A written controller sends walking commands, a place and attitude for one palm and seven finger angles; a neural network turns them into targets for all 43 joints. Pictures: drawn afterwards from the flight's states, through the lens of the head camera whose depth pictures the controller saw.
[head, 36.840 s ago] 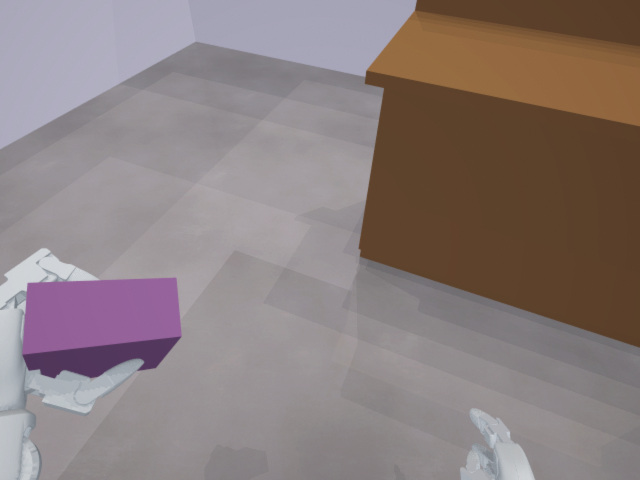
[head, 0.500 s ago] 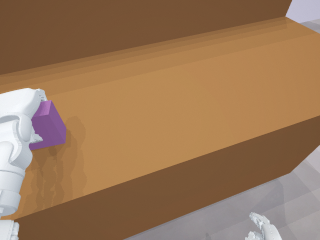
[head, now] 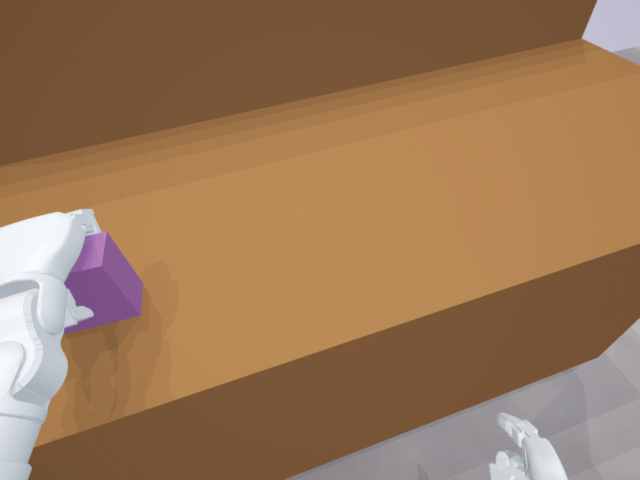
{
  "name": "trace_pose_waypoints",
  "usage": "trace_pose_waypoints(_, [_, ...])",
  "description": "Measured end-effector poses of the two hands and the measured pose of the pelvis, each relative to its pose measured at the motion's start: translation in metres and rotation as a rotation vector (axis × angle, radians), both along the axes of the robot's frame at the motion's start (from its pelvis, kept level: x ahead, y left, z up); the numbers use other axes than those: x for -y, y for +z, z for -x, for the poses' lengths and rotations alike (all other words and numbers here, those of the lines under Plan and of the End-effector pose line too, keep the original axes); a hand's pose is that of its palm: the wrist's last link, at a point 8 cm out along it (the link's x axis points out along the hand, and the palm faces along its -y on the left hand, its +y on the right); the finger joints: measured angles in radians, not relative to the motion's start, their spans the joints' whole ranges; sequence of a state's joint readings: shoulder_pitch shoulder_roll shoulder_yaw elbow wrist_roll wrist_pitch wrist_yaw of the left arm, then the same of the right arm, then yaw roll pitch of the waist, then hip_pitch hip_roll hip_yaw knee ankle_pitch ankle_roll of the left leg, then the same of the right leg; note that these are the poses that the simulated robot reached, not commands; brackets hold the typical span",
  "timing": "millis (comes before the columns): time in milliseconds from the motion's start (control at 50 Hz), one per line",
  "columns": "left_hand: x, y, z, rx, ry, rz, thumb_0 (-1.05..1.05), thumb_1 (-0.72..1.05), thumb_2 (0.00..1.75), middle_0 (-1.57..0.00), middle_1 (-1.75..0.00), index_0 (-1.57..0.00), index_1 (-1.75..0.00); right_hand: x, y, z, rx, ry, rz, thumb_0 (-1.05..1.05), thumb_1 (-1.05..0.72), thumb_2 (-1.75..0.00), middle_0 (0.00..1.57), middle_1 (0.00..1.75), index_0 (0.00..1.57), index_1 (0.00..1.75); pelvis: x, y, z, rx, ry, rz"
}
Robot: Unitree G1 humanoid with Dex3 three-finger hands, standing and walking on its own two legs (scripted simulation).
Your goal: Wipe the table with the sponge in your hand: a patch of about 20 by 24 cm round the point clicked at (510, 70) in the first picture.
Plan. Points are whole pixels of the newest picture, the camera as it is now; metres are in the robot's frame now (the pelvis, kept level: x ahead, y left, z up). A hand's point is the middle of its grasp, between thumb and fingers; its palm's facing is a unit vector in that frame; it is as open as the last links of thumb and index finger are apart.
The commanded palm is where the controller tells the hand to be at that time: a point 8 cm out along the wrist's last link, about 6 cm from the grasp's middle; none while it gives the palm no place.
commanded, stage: wipe back along the first lane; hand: left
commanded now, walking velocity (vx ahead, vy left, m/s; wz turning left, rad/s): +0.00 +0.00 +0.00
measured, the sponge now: (76, 296) +0.29 +0.35 +0.09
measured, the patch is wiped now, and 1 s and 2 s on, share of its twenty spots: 1.00 1.00 1.00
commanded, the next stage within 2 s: lift the sponge slowly off the table in 0.40 s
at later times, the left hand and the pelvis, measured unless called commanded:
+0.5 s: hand (65, 312) +0.24 +0.31 +0.13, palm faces +0.08 -0.03 -1.00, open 9.8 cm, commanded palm +0.20 +0.30 +0.16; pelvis +0.00 +0.00 +0.00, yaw +0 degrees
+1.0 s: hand (72, 325) +0.23 +0.29 +0.13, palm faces +0.07 -0.05 -1.00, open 9.8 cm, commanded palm +0.19 +0.29 +0.19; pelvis -0.02 -0.02 +0.00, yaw +1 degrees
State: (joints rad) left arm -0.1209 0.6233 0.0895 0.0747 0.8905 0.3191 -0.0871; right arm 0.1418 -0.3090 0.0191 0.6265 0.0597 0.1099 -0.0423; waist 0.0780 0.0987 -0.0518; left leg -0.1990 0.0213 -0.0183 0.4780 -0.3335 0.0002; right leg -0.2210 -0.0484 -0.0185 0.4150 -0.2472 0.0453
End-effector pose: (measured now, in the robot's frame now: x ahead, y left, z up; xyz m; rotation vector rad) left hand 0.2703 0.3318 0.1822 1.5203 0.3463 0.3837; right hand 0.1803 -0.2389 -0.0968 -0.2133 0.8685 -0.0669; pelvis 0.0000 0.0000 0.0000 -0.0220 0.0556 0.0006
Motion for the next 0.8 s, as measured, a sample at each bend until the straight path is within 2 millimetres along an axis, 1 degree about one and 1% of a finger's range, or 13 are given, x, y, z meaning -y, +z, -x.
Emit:
trace_pose_waypoints(180, [0.009,0.000,0.019,0.022,-0.002,0.007,-0.02,-0.49,1.10,-0.68,-1.40,-0.74,-1.44,-0.021,0.010,-0.028,0.072,0.056,-0.032,0.01,-0.90,-0.90,0.21,0.29,0.20,0.30,-0.001,0.000,0.000,0.011,0.001,-0.002])
trace_pose_waypoints(320, [0.018,0.000,0.034,0.039,-0.006,0.010,-0.01,-0.49,1.10,-0.68,-1.40,-0.74,-1.44,-0.030,0.016,-0.039,0.107,0.087,-0.044,0.01,-0.90,-0.90,0.21,0.30,0.20,0.30,-0.001,0.000,0.000,0.017,0.000,-0.001])
trace_pose_waypoints(420, [0.023,-0.001,0.044,0.049,-0.012,0.014,0.00,-0.49,1.10,-0.68,-1.40,-0.74,-1.44,-0.031,0.017,-0.041,0.113,0.096,-0.043,0.01,-0.90,-0.90,0.21,0.30,0.20,0.30,-0.001,0.000,0.000,0.024,-0.002,-0.002])
trace_pose_waypoints(540, [0.029,-0.001,0.057,0.059,-0.018,0.017,0.00,-0.48,1.10,-0.68,-1.40,-0.74,-1.44,-0.028,0.017,-0.038,0.114,0.093,-0.043,0.01,-0.90,-0.90,0.21,0.30,0.20,0.30,0.001,-0.001,0.002,0.033,-0.006,-0.002])
trace_pose_waypoints(680, [0.032,0.000,0.062,0.057,-0.003,0.022,0.00,-0.49,1.09,-0.68,-1.40,-0.74,-1.43,-0.023,0.016,-0.033,0.104,0.092,-0.029,0.01,-0.90,-0.90,0.21,0.30,0.20,0.30,0.005,0.000,0.006,0.046,-0.003,-0.004])
trace_pose_waypoints(800, [0.040,0.002,0.068,0.051,-0.012,0.029,0.00,-0.49,1.09,-0.69,-1.38,-0.75,-1.42,-0.021,0.017,-0.031,0.123,0.094,-0.030,0.02,-0.90,-0.90,0.21,0.30,0.20,0.30,0.009,0.000,0.009,0.054,-0.001,-0.007])
